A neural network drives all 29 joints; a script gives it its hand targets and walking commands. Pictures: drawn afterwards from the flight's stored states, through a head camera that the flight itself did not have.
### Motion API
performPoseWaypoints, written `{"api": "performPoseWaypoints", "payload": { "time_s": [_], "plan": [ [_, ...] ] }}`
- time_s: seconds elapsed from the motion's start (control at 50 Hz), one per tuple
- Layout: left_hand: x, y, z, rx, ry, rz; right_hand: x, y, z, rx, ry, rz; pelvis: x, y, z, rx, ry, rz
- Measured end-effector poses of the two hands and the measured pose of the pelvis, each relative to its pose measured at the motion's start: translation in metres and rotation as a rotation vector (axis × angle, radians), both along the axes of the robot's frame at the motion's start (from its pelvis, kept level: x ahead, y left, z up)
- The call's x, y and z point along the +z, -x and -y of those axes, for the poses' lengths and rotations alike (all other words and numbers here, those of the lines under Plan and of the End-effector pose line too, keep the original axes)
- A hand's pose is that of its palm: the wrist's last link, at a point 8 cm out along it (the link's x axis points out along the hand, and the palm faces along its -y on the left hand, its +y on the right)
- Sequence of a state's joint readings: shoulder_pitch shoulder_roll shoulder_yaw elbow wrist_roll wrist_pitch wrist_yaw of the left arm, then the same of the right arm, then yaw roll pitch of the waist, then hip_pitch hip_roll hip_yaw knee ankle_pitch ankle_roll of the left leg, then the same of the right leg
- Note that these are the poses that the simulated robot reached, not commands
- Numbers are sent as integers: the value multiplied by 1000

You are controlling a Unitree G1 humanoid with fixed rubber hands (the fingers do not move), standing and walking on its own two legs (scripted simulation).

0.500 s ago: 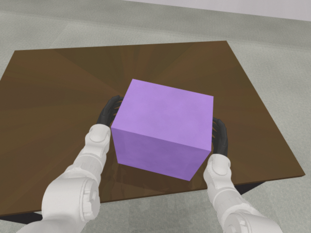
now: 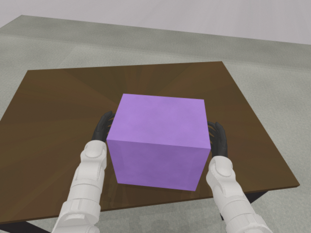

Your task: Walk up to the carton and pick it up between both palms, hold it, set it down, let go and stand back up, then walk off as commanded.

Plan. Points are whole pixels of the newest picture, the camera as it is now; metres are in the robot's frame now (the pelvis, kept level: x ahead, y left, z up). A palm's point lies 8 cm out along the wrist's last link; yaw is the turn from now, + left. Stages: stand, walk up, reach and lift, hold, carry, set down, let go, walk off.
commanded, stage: reach and lift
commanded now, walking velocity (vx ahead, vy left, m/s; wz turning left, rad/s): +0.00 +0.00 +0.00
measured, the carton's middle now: (159, 142) +0.36 -0.01 +0.00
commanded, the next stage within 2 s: hold in 1.44 s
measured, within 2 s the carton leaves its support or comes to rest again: neither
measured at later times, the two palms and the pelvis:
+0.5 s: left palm (95, 141) +0.31 +0.15 +0.10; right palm (233, 141) +0.29 -0.17 +0.11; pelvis -0.05 +0.00 -0.01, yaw +0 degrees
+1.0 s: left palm (92, 129) +0.34 +0.16 +0.11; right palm (224, 123) +0.34 -0.16 +0.12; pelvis -0.04 +0.00 -0.01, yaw +0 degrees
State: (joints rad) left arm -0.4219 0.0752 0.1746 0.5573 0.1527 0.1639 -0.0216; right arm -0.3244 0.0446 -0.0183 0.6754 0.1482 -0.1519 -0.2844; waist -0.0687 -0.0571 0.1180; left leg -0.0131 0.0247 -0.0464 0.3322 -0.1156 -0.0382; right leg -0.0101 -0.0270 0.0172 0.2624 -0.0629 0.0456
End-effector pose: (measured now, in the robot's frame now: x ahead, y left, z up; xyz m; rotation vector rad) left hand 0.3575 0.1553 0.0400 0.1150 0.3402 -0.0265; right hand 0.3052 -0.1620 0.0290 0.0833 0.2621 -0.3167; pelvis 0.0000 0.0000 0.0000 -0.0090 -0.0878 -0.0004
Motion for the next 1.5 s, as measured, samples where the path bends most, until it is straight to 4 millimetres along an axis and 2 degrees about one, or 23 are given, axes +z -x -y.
{"api": "performPoseWaypoints", "payload": {
  "time_s": [0.04,0.08,0.14,0.18,0.2,0.26,0.36,0.4,0.44,0.5,0.62,0.66,0.72,0.8,0.94,1.0,1.04,1.16,1.22,1.3,1.42,1.46,1.5],
  "plan": [
    [15,3,2,8,29,76,21,-1,2,-2,-16,101,-4,5,1,0,-1,-34],
    [46,-2,6,15,61,217,53,-8,6,8,0,246,-13,9,2,1,2,-89],
    [99,-12,11,10,76,358,100,-16,11,6,71,369,-12,13,3,-1,2,-114],
    [124,-14,11,8,54,397,118,-18,10,9,121,385,-12,15,3,1,0,-86],
    [129,-13,10,6,41,392,121,-17,10,11,126,374,-11,16,4,1,-1,-62],
    [119,-3,7,3,19,275,106,-13,9,40,123,252,-11,17,5,2,-2,-3],
    [71,20,6,16,7,54,62,3,10,75,80,61,-12,25,5,2,-3,43],
    [56,29,7,41,1,23,56,9,9,72,59,58,-12,32,5,2,-3,56],
    [48,38,7,76,5,30,61,13,8,68,41,99,-12,40,4,2,-2,64],
    [57,46,5,89,47,106,80,16,7,72,39,184,-12,49,4,1,-2,52],
    [113,45,0,93,49,248,127,15,2,94,137,295,-12,52,4,1,-2,39],
    [126,43,-1,95,41,250,134,12,2,107,150,287,-12,51,4,2,-1,38],
    [135,37,-5,99,20,204,133,5,-2,129,141,236,-10,51,3,3,0,41],
    [129,29,-11,101,1,157,124,-5,-7,149,142,191,-12,50,3,6,-6,50],
    [77,20,-8,112,3,36,96,-20,-6,131,115,129,-12,43,1,7,-6,48],
    [65,16,-3,119,4,34,90,-30,-2,127,101,133,-11,36,1,7,-5,38],
    [70,16,-1,129,1,78,95,-34,1,132,72,178,-11,29,2,6,-4,30],
    [112,21,3,155,-9,226,134,-35,5,152,48,326,-10,11,9,5,-12,42],
    [118,25,5,152,-13,214,138,-32,8,153,44,314,-11,9,13,8,-13,72],
    [115,31,-1,143,-2,149,124,-30,3,169,52,241,-13,16,13,39,1,89],
    [91,35,-13,153,3,74,101,-20,-10,169,91,148,-13,36,10,42,-4,114],
    [84,41,-17,170,-1,69,100,-15,-16,168,91,147,-13,41,8,42,-4,115],
    [87,49,-21,177,6,96,108,-10,-20,168,80,177,-13,44,6,42,-2,111]
  ]
}}
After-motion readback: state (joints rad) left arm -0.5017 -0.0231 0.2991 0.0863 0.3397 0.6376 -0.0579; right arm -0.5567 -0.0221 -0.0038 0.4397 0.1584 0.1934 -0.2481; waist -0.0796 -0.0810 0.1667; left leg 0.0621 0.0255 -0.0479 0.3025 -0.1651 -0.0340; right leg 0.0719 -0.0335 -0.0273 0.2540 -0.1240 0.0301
